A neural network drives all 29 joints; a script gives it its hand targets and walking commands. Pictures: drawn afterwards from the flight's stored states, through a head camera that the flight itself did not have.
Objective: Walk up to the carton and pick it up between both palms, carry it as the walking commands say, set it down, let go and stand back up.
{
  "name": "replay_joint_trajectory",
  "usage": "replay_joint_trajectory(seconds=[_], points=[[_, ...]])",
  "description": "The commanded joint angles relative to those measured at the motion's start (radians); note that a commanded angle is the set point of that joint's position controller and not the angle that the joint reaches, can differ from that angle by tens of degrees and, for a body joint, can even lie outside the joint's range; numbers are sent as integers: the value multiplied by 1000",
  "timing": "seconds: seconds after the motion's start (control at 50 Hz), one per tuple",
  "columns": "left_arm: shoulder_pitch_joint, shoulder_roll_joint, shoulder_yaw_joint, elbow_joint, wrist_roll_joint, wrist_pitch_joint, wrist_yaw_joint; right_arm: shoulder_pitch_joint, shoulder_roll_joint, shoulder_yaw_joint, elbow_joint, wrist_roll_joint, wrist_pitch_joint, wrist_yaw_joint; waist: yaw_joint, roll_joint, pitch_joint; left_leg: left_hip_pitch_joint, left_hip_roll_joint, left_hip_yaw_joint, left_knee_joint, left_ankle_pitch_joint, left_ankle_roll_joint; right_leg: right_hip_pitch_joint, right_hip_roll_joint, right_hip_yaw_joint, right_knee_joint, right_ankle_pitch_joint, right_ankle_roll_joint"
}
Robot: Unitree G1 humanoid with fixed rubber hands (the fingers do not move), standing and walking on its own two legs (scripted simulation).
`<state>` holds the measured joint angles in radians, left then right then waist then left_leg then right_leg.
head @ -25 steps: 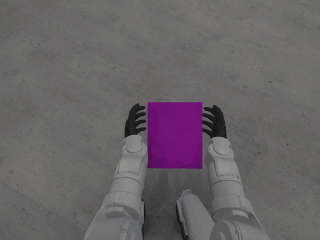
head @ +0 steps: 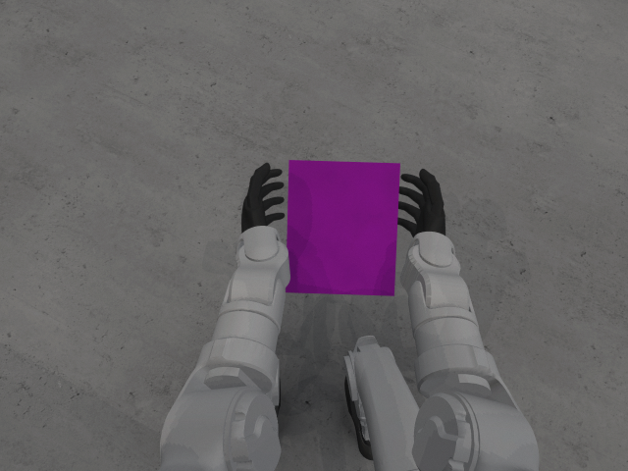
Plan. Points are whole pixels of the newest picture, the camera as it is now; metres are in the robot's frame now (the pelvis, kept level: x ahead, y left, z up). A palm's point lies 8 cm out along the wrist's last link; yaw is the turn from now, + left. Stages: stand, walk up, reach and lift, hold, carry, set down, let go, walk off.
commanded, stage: set down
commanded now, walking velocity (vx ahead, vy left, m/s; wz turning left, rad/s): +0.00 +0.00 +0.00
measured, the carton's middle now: (338, 225) +0.44 -0.06 -0.15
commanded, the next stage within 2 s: none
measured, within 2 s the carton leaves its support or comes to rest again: neither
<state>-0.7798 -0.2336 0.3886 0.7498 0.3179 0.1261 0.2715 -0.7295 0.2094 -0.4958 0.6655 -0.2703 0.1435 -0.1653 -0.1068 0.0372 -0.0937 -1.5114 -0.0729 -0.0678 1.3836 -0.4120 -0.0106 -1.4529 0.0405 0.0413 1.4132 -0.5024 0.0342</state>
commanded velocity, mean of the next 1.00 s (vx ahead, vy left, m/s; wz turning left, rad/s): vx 0.00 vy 0.00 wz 0.00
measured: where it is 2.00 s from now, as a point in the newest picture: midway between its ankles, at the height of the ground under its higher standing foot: (316, 427)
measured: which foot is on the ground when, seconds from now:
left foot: down 0.00-1.00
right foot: down 0.00-1.00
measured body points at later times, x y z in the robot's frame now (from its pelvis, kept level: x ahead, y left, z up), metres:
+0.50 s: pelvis -0.01 +0.00 -0.07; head +0.24 +0.00 +0.31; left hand +0.46 +0.05 -0.15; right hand +0.43 -0.17 -0.15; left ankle +0.10 +0.11 -0.57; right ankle +0.07 -0.13 -0.57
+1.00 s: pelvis -0.02 +0.00 -0.13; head +0.27 -0.01 +0.21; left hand +0.48 +0.05 -0.24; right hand +0.46 -0.18 -0.24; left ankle +0.10 +0.11 -0.57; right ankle +0.07 -0.13 -0.57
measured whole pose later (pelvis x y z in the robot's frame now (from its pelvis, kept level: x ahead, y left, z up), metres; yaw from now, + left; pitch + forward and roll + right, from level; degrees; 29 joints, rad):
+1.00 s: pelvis -0.02 +0.00 -0.13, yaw +0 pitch +41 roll -2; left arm -1.10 -0.15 0.44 0.79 0.30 0.19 0.27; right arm -1.05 0.10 -0.52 0.72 -0.28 0.23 -0.13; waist -0.09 0.07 -0.01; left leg -2.05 -0.11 -0.08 1.81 -0.47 -0.04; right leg -1.98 0.05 0.02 1.85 -0.59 0.04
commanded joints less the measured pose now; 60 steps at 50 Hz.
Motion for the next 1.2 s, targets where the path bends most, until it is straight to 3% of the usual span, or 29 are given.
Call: replay_joint_trajectory(seconds=[0.0,0.4,1.18], points=[[-488,-878,-443,109,-43,-3,-234,-543,806,474,101,52,14,248,-33,24,-745,465,-137,22,-100,71,5,243,132,-37,-142,168,-4],[-623,-889,-406,135,-55,44,-234,-713,770,436,104,56,49,278,-43,48,-845,307,-160,38,72,71,-7,63,138,-69,40,169,-4],[-917,-771,-356,172,-110,66,-261,-987,660,432,113,97,64,294,-45,48,-892,37,-163,99,387,72,-15,-147,122,-100,315,163,-1]])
